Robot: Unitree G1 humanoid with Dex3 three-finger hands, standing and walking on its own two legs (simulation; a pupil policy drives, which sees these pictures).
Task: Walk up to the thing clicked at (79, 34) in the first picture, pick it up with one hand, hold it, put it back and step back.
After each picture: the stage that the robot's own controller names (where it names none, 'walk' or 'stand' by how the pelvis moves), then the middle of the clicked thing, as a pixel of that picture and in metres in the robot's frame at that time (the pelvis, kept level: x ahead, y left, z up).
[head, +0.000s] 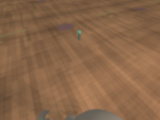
stand; (79, 35) +1.99 +0.25 -0.65
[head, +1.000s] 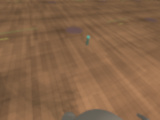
walk; (87, 40) +1.87 +0.06 -0.63
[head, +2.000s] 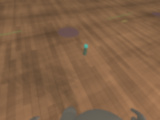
walk; (85, 50) +1.26 +0.05 -0.63
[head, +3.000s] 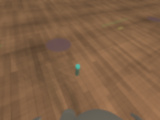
walk; (77, 70) +0.80 +0.12 -0.64
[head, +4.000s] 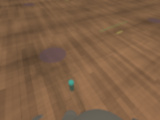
walk; (71, 85) +0.55 +0.19 -0.64
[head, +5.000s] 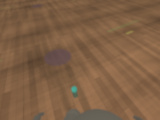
stand; (74, 92) +0.44 +0.18 -0.63
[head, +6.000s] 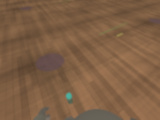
stand; (69, 98) +0.38 +0.21 -0.65
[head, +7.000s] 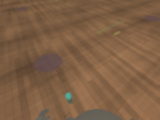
stand; (69, 98) +0.37 +0.22 -0.66
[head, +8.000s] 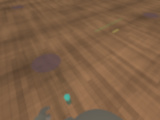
stand; (68, 99) +0.34 +0.23 -0.65
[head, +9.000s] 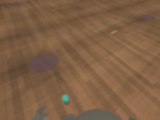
stand; (66, 100) +0.32 +0.23 -0.65
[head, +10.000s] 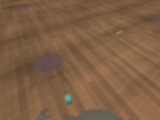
stand; (68, 100) +0.33 +0.22 -0.66
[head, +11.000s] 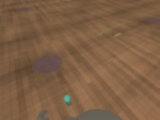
stand; (68, 101) +0.34 +0.23 -0.66
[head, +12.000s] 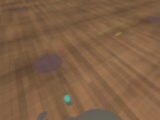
stand; (68, 100) +0.34 +0.24 -0.66
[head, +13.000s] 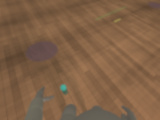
go down; (64, 90) +0.37 +0.24 -0.61
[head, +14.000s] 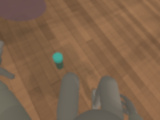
go down; (59, 62) +0.43 +0.25 -0.25
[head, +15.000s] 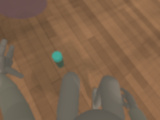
close in; (59, 60) +0.43 +0.26 -0.25
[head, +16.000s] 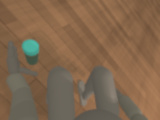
close in; (31, 54) +0.42 +0.29 -0.16
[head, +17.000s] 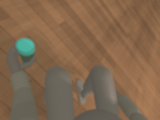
close; (27, 54) +0.41 +0.30 -0.16
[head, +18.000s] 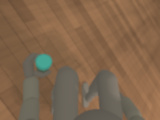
lift; (43, 66) +0.31 +0.27 -0.14
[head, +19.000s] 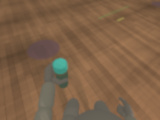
lift; (62, 75) +0.31 +0.18 +0.03
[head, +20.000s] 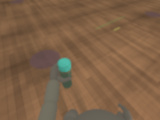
hold; (66, 75) +0.32 +0.15 +0.03
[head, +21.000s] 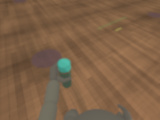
hold; (65, 75) +0.32 +0.16 +0.03
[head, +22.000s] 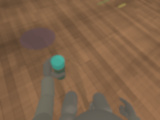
crouch; (59, 69) +0.36 +0.20 -0.03
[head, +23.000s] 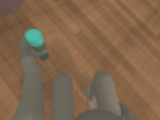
lower; (40, 48) +0.47 +0.27 -0.06
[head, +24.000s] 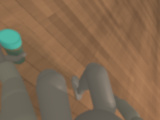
lower; (15, 50) +0.44 +0.30 -0.16
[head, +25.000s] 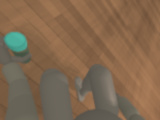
lower; (21, 51) +0.42 +0.30 -0.16
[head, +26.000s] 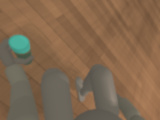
lower; (23, 53) +0.41 +0.30 -0.16
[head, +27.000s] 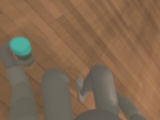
lower; (24, 55) +0.40 +0.29 -0.16
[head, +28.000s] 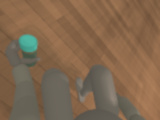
open; (29, 53) +0.42 +0.27 -0.16
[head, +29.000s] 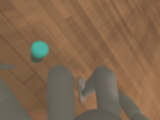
stand; (38, 54) +0.39 +0.26 -0.17
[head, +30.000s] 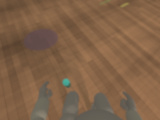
stand; (67, 83) +0.36 +0.21 -0.49
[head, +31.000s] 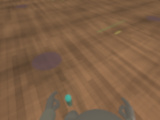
stand; (69, 100) +0.34 +0.20 -0.60
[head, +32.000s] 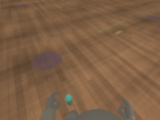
stand; (69, 100) +0.34 +0.20 -0.60
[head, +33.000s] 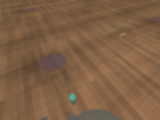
stand; (73, 99) +0.37 +0.19 -0.65
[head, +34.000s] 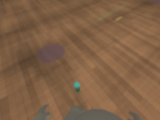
walk; (77, 87) +0.43 +0.14 -0.63
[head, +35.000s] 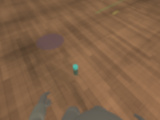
walk; (75, 70) +0.66 +0.17 -0.63
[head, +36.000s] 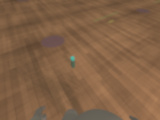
stand; (72, 62) +0.95 +0.26 -0.63
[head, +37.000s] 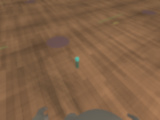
stand; (77, 62) +0.97 +0.20 -0.65
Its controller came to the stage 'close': yes
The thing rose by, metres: 0.67
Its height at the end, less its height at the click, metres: +0.00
